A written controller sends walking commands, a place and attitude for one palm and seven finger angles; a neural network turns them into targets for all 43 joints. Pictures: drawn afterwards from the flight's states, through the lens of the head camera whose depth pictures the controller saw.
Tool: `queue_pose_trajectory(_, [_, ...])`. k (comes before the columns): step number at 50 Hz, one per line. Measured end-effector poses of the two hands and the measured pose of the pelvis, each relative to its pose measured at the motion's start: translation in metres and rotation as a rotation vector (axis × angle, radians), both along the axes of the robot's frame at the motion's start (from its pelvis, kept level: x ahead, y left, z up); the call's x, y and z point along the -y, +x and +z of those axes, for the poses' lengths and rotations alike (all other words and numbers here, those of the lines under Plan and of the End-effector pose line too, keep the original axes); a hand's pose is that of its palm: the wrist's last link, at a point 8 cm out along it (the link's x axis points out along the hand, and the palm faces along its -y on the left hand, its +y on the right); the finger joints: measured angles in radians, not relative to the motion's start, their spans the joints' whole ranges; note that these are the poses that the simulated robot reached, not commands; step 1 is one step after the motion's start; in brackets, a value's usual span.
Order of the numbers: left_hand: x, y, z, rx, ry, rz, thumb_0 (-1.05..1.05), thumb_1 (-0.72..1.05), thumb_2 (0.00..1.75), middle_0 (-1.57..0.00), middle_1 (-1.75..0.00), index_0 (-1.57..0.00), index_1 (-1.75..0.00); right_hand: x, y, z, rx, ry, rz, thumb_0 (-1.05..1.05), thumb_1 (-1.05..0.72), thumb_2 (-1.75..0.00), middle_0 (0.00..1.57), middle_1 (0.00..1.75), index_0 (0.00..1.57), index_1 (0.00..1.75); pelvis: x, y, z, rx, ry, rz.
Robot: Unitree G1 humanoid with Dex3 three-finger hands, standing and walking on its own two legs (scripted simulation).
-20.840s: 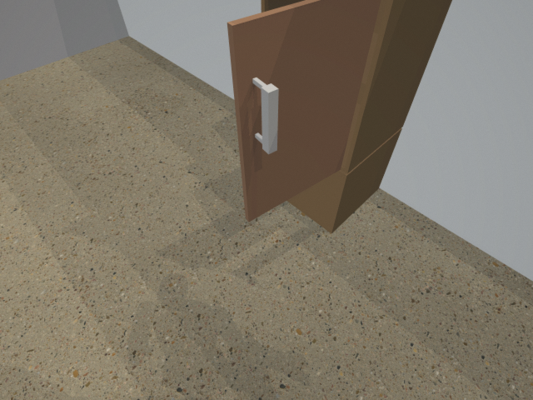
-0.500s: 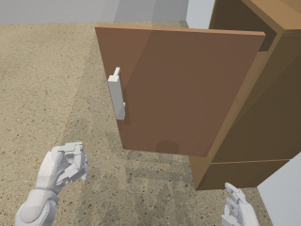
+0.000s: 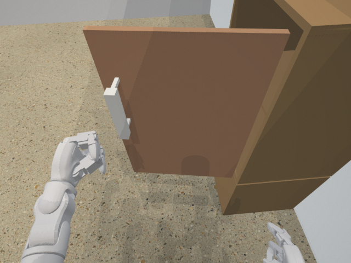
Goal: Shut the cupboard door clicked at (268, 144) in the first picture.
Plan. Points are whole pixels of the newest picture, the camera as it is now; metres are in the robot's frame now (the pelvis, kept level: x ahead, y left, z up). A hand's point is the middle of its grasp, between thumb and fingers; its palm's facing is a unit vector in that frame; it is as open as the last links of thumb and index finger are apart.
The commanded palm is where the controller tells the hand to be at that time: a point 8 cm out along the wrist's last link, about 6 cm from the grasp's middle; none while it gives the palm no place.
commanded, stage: bring the fist close to the handle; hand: left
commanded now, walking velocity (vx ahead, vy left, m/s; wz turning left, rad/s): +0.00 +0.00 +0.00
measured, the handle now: (120, 109) +0.46 +0.17 +0.08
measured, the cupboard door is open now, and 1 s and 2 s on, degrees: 81 81 66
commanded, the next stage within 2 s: push the door shut along its arc in 0.82 s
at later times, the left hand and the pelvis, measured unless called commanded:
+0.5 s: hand (124, 143) +0.36 +0.14 +0.08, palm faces -0.02 -1.00 -0.01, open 3.1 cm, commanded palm +0.33 +0.20 +0.09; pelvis +0.00 +0.00 +0.00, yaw -1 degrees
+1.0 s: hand (123, 138) +0.36 +0.14 +0.09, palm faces -0.02 -1.00 -0.03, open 3.1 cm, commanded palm +0.34 +0.19 +0.09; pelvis +0.00 +0.01 +0.00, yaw -1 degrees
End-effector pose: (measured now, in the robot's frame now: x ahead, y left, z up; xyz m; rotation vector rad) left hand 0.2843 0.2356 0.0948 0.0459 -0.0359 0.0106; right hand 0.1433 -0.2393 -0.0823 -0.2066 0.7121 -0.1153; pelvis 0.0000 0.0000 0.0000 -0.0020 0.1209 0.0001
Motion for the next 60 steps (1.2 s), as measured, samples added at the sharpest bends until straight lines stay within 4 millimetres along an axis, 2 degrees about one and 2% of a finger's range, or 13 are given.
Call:
queue_pose_trajectory(7, [0.020, 0.016, -0.015, -0.067, -0.009, -0.047, 0.01, 0.90, 0.90, -1.30, -1.50, -1.30, -1.50, 0.004, 0.003, -0.002, -0.018, 0.002, -0.012, 0.02, -0.90, -0.90, 0.20, 0.30, 0.20, 0.30, 0.003, 0.001, 0.000, -0.009, 0.006, -0.004])
queue_pose_trajectory(15, [0.024, 0.044, 0.003, 0.016, -0.010, -0.013, 0.01, 0.90, 0.90, -1.30, -1.50, -1.30, -1.50, 0.001, 0.002, -0.005, -0.039, 0.020, -0.019, 0.02, -0.91, -0.90, 0.20, 0.30, 0.20, 0.30, 0.004, 0.004, 0.001, -0.016, 0.007, -0.009])
queue_pose_trajectory(18, [0.029, 0.050, 0.002, -0.002, -0.015, -0.030, 0.01, 0.90, 0.90, -1.29, -1.50, -1.30, -1.50, 0.000, 0.000, -0.007, -0.056, 0.033, -0.024, 0.02, -0.91, -0.90, 0.20, 0.30, 0.20, 0.30, 0.003, 0.006, 0.001, -0.019, 0.008, -0.009])
queue_pose_trajectory(25, [0.039, 0.057, -0.015, -0.067, -0.033, -0.034, 0.01, 0.90, 0.90, -1.30, -1.50, -1.30, -1.50, 0.001, -0.012, -0.010, -0.105, 0.029, -0.044, 0.02, -0.91, -0.90, 0.20, 0.30, 0.20, 0.30, 0.001, 0.005, 0.002, -0.019, 0.010, -0.019])
queue_pose_trajectory(33, [0.027, 0.054, 0.001, 0.023, -0.011, -0.004, 0.01, 0.90, 0.90, -1.29, -1.50, -1.30, -1.50, 0.001, -0.022, -0.010, -0.123, 0.031, -0.063, 0.02, -0.91, -0.90, 0.20, 0.30, 0.20, 0.30, -0.002, 0.004, 0.003, -0.012, 0.007, -0.025])
queue_pose_trajectory(40, [0.032, 0.051, -0.011, -0.047, -0.028, -0.035, 0.01, 0.90, 0.90, -1.30, -1.50, -1.30, -1.50, -0.002, -0.024, -0.010, -0.128, 0.028, -0.059, 0.02, -0.91, -0.90, 0.20, 0.30, 0.20, 0.30, -0.006, -0.001, 0.004, -0.005, 0.004, -0.017])
queue_pose_trajectory(45, [0.037, 0.051, -0.007, -0.006, -0.031, -0.033, 0.01, 0.90, 0.90, -1.30, -1.50, -1.30, -1.50, -0.006, -0.022, -0.008, -0.111, 0.023, -0.057, 0.02, -0.91, -0.90, 0.20, 0.30, 0.20, 0.30, -0.008, -0.002, 0.004, -0.001, 0.005, -0.021])
queue_pose_trajectory(49, [0.039, 0.055, 0.000, 0.024, -0.022, -0.029, 0.01, 0.90, 0.90, -1.30, -1.50, -1.30, -1.50, -0.009, -0.020, -0.007, -0.102, 0.030, -0.049, 0.02, -0.91, -0.90, 0.20, 0.30, 0.20, 0.30, -0.009, -0.003, 0.003, 0.000, 0.005, -0.020])
queue_pose_trajectory(53, [0.042, 0.063, -0.004, -0.012, 0.002, -0.059, 0.01, 0.90, 0.90, -1.30, -1.50, -1.30, -1.50, -0.012, -0.021, -0.009, -0.110, 0.036, -0.044, 0.02, -0.91, -0.90, 0.20, 0.30, 0.20, 0.30, -0.011, -0.004, 0.003, -0.001, 0.004, -0.015])
queue_pose_trajectory(60, [0.043, 0.087, -0.007, -0.046, -0.003, -0.095, 0.01, 0.89, 0.90, -1.31, -1.50, -1.31, -1.50, -0.009, -0.034, -0.014, -0.162, 0.021, -0.067, 0.01, -0.91, -0.90, 0.20, 0.30, 0.20, 0.30, -0.010, -0.006, 0.002, -0.014, 0.005, -0.018])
